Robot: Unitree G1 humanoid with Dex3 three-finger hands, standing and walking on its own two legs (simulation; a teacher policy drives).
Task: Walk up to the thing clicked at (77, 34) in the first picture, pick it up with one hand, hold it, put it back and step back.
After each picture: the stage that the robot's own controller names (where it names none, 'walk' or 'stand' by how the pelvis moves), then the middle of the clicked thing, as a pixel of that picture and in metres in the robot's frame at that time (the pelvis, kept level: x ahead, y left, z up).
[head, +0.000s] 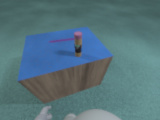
stand; (78, 45) +0.66 +0.14 +0.04
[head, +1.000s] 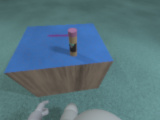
walk; (73, 43) +0.59 +0.19 +0.07
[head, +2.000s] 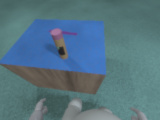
stand; (60, 46) +0.50 +0.28 +0.07
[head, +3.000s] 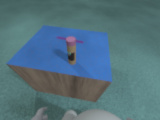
stand; (71, 52) +0.51 +0.18 +0.05
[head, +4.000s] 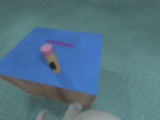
stand; (52, 60) +0.39 +0.31 +0.05
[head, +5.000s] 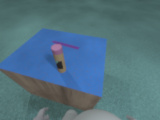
stand; (59, 60) +0.42 +0.26 +0.05
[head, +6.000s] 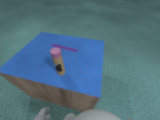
stand; (58, 63) +0.42 +0.26 +0.03
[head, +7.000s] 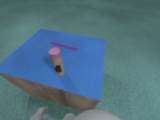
stand; (58, 63) +0.40 +0.25 +0.03
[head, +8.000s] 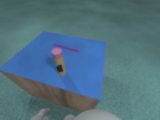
stand; (59, 63) +0.42 +0.25 +0.03
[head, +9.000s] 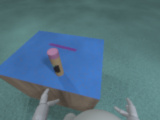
rise first; (56, 63) +0.40 +0.27 +0.04
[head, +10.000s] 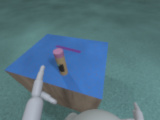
rise first; (61, 63) +0.41 +0.27 +0.04
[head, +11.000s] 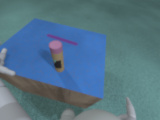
go down; (58, 58) +0.40 +0.24 +0.06
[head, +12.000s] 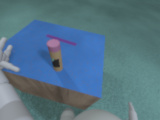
go down; (56, 57) +0.41 +0.25 +0.07
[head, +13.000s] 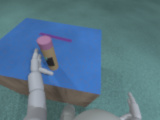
close in; (49, 56) +0.40 +0.27 +0.10
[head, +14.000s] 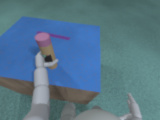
close; (48, 53) +0.41 +0.26 +0.11
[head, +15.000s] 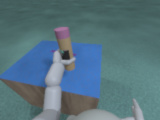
lift; (66, 51) +0.36 +0.16 +0.25
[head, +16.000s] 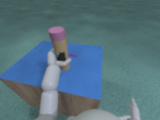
hold; (61, 52) +0.33 +0.18 +0.26
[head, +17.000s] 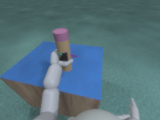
hold; (64, 52) +0.34 +0.17 +0.25
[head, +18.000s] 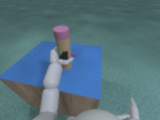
hold; (64, 51) +0.34 +0.16 +0.26
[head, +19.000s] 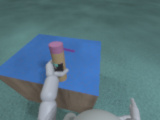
crouch; (59, 63) +0.32 +0.20 +0.16
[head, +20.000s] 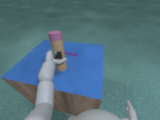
crouch; (58, 52) +0.38 +0.22 +0.21
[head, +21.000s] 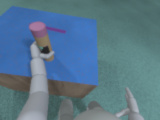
lower; (44, 45) +0.46 +0.27 +0.11
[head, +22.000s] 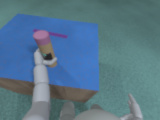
lower; (47, 52) +0.42 +0.26 +0.11
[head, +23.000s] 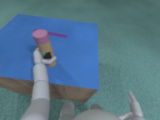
lower; (46, 51) +0.43 +0.26 +0.11
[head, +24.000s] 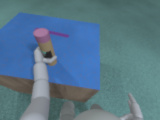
lower; (47, 50) +0.43 +0.26 +0.11
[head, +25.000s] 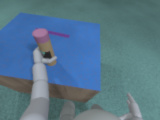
draw back; (47, 50) +0.43 +0.27 +0.11
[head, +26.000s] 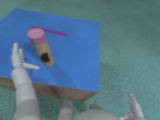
rise; (44, 51) +0.42 +0.27 +0.11
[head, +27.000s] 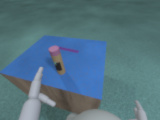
sink last; (58, 61) +0.42 +0.28 +0.08
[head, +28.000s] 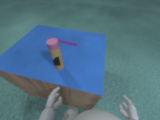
stand; (56, 56) +0.42 +0.27 +0.09
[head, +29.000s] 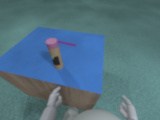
stand; (55, 55) +0.43 +0.27 +0.10
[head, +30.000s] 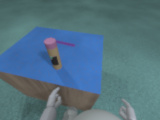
stand; (54, 55) +0.43 +0.28 +0.10
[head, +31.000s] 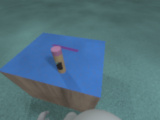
stand; (59, 61) +0.43 +0.27 +0.04
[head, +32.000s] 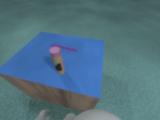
stand; (58, 62) +0.42 +0.27 +0.03
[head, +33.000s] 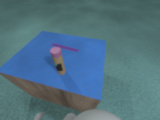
stand; (59, 62) +0.41 +0.26 +0.04
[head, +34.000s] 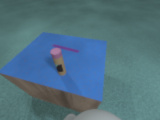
walk; (59, 63) +0.41 +0.25 +0.04
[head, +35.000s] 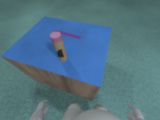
walk; (60, 48) +0.49 +0.27 +0.05
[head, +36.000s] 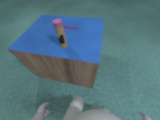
walk; (61, 35) +0.65 +0.29 +0.08
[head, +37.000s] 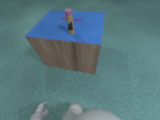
walk; (70, 22) +0.91 +0.28 +0.05
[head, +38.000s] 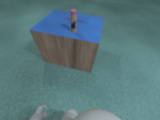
stand; (73, 21) +1.02 +0.26 +0.04
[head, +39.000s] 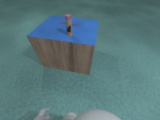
stand; (69, 26) +1.01 +0.30 +0.03
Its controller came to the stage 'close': yes
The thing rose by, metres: 0.22
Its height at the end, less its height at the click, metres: +0.00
